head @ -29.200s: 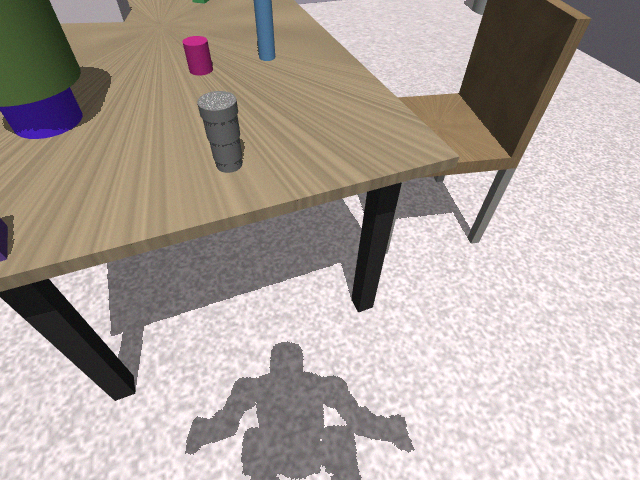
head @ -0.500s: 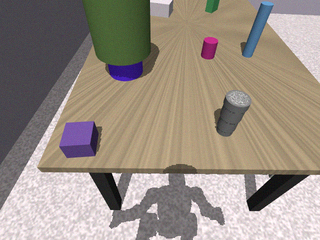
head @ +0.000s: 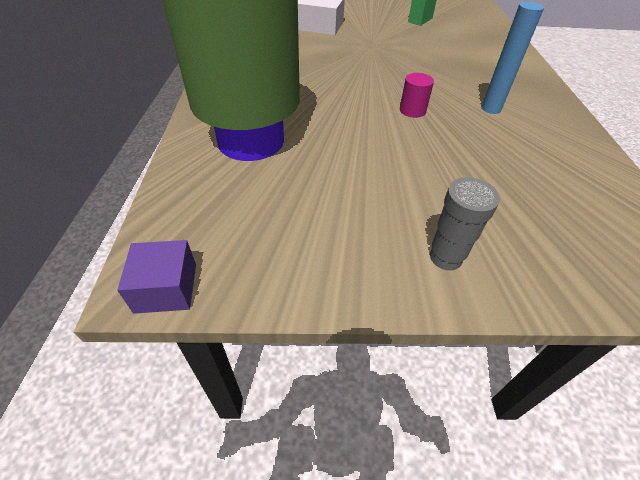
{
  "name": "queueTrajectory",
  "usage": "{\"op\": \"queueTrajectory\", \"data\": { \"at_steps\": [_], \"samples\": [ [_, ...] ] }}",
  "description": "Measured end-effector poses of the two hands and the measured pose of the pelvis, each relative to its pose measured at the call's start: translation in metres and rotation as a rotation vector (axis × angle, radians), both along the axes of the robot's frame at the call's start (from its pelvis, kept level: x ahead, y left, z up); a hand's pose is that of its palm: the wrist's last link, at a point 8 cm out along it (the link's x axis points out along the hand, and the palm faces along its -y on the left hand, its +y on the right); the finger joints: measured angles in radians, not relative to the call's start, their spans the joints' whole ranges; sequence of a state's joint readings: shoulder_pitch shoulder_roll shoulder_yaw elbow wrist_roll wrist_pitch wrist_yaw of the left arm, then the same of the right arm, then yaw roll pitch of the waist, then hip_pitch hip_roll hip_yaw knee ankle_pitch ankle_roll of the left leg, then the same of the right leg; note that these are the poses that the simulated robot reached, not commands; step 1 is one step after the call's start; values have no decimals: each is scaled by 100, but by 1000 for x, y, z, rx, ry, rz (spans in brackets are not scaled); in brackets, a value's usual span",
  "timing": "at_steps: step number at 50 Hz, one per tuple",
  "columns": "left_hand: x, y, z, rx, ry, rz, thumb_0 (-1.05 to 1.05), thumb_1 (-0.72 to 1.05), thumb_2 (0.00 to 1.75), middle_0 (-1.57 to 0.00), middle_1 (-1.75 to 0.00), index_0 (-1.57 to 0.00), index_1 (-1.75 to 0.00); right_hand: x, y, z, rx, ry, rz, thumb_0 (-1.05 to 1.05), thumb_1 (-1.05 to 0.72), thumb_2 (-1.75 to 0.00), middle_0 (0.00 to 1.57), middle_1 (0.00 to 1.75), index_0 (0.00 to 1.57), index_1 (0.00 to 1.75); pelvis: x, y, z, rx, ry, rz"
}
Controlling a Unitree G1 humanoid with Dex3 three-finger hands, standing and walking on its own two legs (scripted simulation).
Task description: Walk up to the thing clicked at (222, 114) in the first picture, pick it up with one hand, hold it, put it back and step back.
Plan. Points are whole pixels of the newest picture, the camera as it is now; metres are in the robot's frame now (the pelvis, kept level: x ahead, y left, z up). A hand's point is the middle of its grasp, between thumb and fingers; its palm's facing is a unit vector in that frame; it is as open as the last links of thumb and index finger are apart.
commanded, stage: stand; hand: right
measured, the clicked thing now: (458, 228) +0.46 -0.22 +0.03
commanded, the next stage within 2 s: step back in 0.08 s
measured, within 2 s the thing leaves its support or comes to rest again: neither
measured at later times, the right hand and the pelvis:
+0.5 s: hand out of the picture +0.00 -0.23 -0.16, palm faces -0.05 +0.90 -0.43, open 7.4 cm; pelvis -0.07 +0.05 -0.02, yaw +1 degrees
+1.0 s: hand out of the picture -0.09 -0.24 -0.17, palm faces +0.01 +0.93 -0.38, open 7.4 cm; pelvis -0.18 +0.04 -0.02, yaw -3 degrees
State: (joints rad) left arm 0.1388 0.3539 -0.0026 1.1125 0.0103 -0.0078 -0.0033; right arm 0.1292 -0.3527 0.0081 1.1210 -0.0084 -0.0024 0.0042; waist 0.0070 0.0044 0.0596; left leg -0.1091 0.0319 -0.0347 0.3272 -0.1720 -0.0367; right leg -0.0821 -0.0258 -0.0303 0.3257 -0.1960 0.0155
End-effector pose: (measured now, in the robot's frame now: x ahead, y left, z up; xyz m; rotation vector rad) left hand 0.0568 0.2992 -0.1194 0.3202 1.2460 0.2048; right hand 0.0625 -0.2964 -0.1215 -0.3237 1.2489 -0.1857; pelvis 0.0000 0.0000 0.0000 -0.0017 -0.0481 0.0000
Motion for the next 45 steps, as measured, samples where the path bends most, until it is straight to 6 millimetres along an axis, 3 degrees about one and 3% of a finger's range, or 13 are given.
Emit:
{"op": "queueTrajectory", "data": {
  "at_steps": [6,14,20,23,26,33,40,45],
  "samples": [
    [0,1,-1,-1,-3,15,0,90,90,-20,-30,-20,-30,-1,-2,-1,2,5,-11,1,-90,-90,20,30,20,30,-3,0,-2,-3,6,1],
    [6,25,-8,34,-46,1,0,90,90,-21,-30,-20,-30,-5,-8,-4,-48,-15,-15,1,-90,-90,20,30,20,30,-31,15,-15,-4,4,8],
    [23,54,-25,28,-117,-35,0,90,90,-21,-30,-20,-30,-35,8,-4,-111,0,-1,1,-90,-90,20,30,20,30,-50,42,-31,-6,14,17],
    [21,60,-26,27,-125,-31,0,90,90,-20,-30,-20,-30,-55,22,2,-105,35,2,1,-90,-90,20,30,20,30,-62,47,-26,-18,11,19],
    [9,60,-25,15,-107,-38,0,91,90,-20,-30,-20,-30,-68,32,8,-105,41,-6,1,-90,-90,21,30,20,30,-71,50,-19,-23,23,1],
    [-40,58,-25,10,-16,-76,0,91,90,-20,-30,-20,-30,-81,42,8,-87,-54,-27,1,-90,-90,21,30,20,30,-95,53,-17,-22,19,-56],
    [-85,46,-22,40,-8,-95,0,90,90,-20,-30,-20,-30,-105,27,-11,-46,-113,-35,1,-90,-90,21,30,21,30,-131,40,-29,-6,5,-98],
    [-124,37,-5,49,-18,-77,0,90,90,-21,-30,-20,-30,-129,17,-15,-27,-100,-55,1,-90,-90,21,30,20,30,-154,34,-22,12,-1,-85]
  ]
}}
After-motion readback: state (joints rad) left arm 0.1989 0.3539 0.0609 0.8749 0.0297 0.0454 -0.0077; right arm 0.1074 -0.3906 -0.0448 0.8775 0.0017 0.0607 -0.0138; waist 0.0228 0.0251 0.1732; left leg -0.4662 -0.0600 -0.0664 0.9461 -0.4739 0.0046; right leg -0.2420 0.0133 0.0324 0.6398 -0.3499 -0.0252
